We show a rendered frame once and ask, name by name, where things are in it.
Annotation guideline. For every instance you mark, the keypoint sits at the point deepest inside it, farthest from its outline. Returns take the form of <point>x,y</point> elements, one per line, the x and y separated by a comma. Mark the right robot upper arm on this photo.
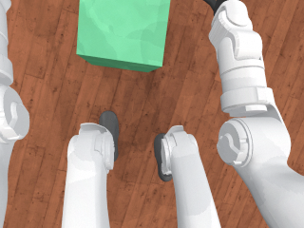
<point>258,148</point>

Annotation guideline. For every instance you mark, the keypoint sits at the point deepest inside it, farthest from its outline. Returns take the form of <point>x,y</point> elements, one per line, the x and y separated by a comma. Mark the robot left forearm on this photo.
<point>6,67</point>

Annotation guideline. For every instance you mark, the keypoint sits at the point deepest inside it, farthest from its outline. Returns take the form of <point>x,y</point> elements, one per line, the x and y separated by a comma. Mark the left robot upper arm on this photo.
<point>14,125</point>

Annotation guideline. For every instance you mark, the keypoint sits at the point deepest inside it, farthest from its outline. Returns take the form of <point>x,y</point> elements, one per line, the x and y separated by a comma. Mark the carton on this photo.
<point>125,34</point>

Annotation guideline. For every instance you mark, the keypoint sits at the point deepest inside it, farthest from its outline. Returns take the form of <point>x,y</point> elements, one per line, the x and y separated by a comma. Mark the robot right hand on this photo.
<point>214,4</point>

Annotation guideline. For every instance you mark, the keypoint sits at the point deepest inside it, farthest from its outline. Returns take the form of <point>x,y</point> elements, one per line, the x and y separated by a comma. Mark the robot foot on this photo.
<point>158,156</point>
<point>109,120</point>

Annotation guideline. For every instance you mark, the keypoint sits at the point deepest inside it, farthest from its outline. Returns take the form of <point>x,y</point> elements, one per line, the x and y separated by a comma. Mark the robot right foot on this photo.
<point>158,156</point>

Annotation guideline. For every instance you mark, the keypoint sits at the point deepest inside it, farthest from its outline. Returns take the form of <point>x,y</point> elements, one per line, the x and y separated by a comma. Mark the robot right forearm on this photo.
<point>240,64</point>

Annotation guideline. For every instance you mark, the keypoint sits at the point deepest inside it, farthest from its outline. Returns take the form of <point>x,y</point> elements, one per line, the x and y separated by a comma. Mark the robot left foot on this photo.
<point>109,120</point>

